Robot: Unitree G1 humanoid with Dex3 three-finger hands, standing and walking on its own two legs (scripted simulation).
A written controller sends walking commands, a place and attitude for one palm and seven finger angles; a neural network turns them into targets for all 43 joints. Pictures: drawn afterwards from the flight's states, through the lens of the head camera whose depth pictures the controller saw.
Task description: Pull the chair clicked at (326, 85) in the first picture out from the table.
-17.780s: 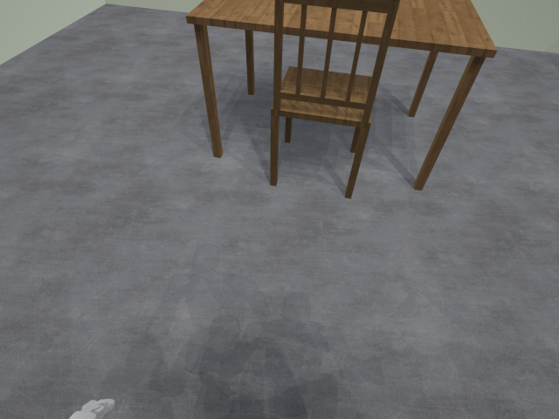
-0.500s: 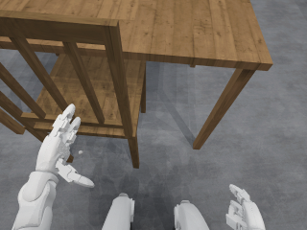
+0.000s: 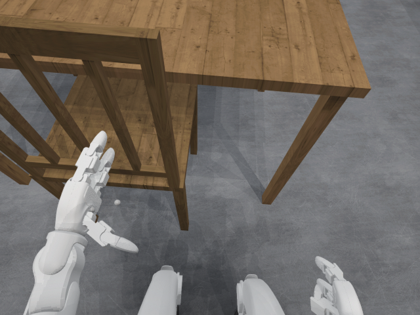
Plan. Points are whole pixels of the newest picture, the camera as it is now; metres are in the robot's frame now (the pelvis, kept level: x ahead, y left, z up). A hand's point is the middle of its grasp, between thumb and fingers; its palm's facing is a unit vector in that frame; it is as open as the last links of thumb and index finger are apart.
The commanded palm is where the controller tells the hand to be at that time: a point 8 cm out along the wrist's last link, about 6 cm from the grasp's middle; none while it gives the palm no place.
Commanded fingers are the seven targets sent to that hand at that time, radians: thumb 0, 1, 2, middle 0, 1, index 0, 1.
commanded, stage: aim the fingers beside a spindle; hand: left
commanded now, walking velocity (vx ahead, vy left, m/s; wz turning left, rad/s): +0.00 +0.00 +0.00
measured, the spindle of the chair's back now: (67, 123) +0.46 +0.29 +0.05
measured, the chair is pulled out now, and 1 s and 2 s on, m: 0.00 0.00 0.00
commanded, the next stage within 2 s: push the fingers through the gap in 0.98 s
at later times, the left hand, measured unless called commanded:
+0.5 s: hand (104, 202) +0.31 +0.20 +0.02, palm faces -0.03 -1.00 -0.03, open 17.0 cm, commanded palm +0.29 +0.24 +0.03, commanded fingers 0.00 -0.50 0.30 -0.06 -0.08 -0.06 -0.08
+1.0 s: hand (114, 203) +0.30 +0.17 +0.04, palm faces -0.12 -0.99 -0.04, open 17.0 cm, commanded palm +0.30 +0.24 +0.04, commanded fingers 0.00 -0.50 0.30 -0.06 -0.08 -0.06 -0.08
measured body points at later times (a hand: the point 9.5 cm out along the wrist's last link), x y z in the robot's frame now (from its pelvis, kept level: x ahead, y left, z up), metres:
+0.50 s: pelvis +0.00 +0.00 +0.00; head +0.11 +0.01 +0.43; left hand +0.31 +0.26 +0.02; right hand +0.17 -0.25 -0.10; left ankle +0.04 +0.13 -0.62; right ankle +0.01 -0.14 -0.62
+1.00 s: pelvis +0.00 +0.00 +0.00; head +0.10 +0.02 +0.44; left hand +0.30 +0.23 +0.05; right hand +0.16 -0.24 -0.09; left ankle +0.04 +0.13 -0.62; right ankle +0.01 -0.14 -0.62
